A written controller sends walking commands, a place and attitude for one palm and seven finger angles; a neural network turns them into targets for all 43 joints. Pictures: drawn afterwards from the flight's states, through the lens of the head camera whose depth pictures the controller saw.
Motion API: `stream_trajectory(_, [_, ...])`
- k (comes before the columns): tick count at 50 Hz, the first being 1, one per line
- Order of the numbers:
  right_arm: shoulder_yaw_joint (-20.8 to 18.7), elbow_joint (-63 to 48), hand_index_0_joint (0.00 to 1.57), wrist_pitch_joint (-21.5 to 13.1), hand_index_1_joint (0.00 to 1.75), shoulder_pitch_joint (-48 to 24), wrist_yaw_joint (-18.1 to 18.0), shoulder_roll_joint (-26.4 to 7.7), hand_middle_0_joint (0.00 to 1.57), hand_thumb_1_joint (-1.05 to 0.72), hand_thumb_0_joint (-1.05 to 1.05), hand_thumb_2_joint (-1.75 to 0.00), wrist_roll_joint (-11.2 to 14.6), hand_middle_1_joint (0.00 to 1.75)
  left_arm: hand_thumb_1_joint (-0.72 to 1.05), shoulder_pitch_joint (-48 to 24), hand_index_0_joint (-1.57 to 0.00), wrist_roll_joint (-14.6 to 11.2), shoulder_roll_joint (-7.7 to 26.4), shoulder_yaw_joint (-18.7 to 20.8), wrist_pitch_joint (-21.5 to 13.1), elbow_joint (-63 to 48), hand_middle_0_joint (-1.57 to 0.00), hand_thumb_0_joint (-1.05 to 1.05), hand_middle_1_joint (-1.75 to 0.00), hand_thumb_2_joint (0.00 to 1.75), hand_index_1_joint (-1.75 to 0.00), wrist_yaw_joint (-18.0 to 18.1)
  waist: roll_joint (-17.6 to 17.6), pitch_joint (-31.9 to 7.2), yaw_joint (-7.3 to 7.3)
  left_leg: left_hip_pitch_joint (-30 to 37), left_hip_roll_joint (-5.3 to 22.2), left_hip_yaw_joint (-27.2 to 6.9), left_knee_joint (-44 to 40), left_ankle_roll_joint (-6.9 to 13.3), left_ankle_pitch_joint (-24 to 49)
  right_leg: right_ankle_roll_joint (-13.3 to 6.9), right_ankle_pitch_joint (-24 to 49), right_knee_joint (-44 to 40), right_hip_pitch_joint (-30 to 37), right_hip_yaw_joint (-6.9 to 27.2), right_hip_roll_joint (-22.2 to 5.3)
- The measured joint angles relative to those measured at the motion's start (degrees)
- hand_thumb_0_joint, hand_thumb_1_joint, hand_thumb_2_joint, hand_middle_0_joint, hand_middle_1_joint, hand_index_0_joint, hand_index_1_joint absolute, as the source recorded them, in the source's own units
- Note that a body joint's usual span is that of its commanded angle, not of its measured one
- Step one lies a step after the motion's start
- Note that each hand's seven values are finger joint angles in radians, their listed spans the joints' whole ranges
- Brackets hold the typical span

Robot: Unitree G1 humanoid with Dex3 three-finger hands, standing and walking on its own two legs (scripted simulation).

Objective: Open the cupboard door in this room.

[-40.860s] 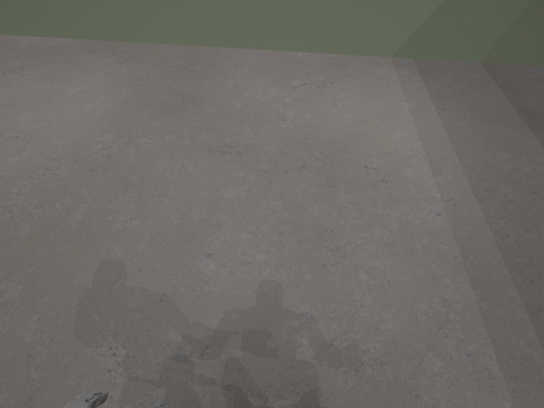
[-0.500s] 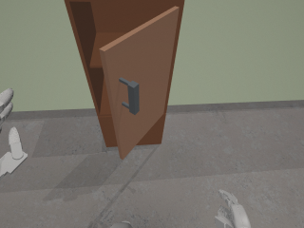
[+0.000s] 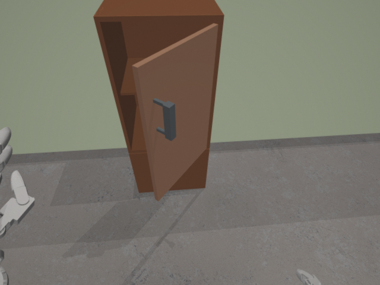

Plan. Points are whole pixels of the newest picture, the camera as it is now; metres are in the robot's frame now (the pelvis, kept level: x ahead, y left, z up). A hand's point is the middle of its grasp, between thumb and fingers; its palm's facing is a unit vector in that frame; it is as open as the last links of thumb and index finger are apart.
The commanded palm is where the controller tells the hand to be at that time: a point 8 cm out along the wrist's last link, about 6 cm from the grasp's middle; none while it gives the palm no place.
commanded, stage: stop stepping back and stand still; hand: left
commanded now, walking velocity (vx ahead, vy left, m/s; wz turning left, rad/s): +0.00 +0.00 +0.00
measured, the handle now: (164, 119) +0.54 +0.11 +0.05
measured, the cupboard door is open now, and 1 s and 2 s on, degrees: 49 49 49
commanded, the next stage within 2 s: let the arm hang, fingers relaxed in 0.12 s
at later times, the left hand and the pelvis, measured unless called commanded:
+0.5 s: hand out of the picture +0.06 +0.19 -0.16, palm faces +0.01 -0.99 -0.17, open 7.3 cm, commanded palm none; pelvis -0.01 +0.01 +0.00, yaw +0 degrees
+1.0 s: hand out of the picture -0.06 +0.18 -0.17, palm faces +0.07 -0.98 -0.20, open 7.3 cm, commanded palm none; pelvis -0.01 +0.02 +0.01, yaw +1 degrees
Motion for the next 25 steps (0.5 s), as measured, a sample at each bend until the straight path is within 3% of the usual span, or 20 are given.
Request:
stream_trajectory(5, [1.1, -1.9, 0.20, -1.1, 0.30, -1.7, 0.5, 1.8, 0.20, -0.91, 0.02, -0.90, 0.0, 0.30, 0.89, 1.5, -0.21, -0.1, 1.1, 1.3, -0.2, -0.8, -0.21, 0.02, -0.30, 0.90, -0.30, -0.6, -0.9, 0.8, -0.81, 0.8, -0.1, 0.8, -1.7, -0.3, 0.6, 0.4, 1.0, -1.6, 0.5, 0.9, -0.2])
stream_trajectory(11, [2.1, -3.6, 0.20, -1.6, 0.30, -3.6, 1.5, 3.0, 0.20, -0.91, 0.01, -0.90, 0.1, 0.30, 0.89, 3.2, -0.21, -0.5, 2.5, 1.2, -1.1, -3.1, -0.21, 0.02, -0.30, 0.90, -0.30, -1.1, -0.8, 1.9, -0.43, 0.6, 0.4, 1.1, -2.8, -0.3, 1.4, 0.5, 2.6, -4.0, 0.7, 1.2, 0.3])
stream_trajectory(12, [1.7, -2.5, 0.20, -2.6, 0.30, -4.1, 2.5, 2.5, 0.20, -0.91, 0.01, -0.90, 0.2, 0.30, 0.89, 1.8, -0.21, 0.6, 2.9, -0.1, -1.7, -0.4, -0.21, 0.01, -0.30, 0.90, -0.30, -2.0, -0.3, 1.5, -0.20, -0.5, 0.2, 0.9, -2.1, -0.2, 1.4, 0.6, 2.6, -3.5, -0.1, 0.9, 0.2])
stream_trajectory(15, [0.7, 2.9, 0.20, -1.2, 0.30, -6.9, 4.7, -0.4, 0.20, -0.91, 0.01, -0.90, -0.2, 0.30, 0.90, -6.8, -0.21, 2.7, 1.7, -8.2, 3.5, 18.2, -0.20, 0.01, -0.30, 0.90, -0.30, -6.3, 2.1, 0.1, 1.03, -3.4, -0.8, 0.5, 0.9, 0.5, 0.5, 1.0, 0.9, 0.4, -3.2, 0.4, -0.9])
stream_trajectory(19, [0.9, 7.7, 0.20, 3.0, 0.30, -9.2, 4.9, -1.6, 0.20, -0.91, 0.01, -0.90, -1.0, 0.30, 0.90, -14.1, -0.20, 3.6, -3.7, -15.9, 11.6, 46.5, -0.20, 0.01, -0.30, 0.90, -0.30, -8.9, 2.6, 0.3, 0.24, -4.2, -2.0, 0.6, 2.6, 1.2, 0.0, 1.5, -0.7, 3.8, -4.6, 0.3, -2.1])
stream_trajectory(25, [1.7, 13.1, 0.20, 5.7, 0.30, -6.6, 4.3, 1.4, 0.20, -0.91, 0.01, -0.90, -1.4, 0.30, 0.93, -13.3, -0.20, 3.0, -10.8, -21.1, 14.5, 72.4, -0.20, 0.01, -0.30, 0.90, -0.30, -9.0, -2.3, 3.4, -0.91, -1.8, -1.7, 0.4, 0.1, 0.8, 1.3, 1.3, 0.5, 1.4, -2.2, 0.2, -1.8])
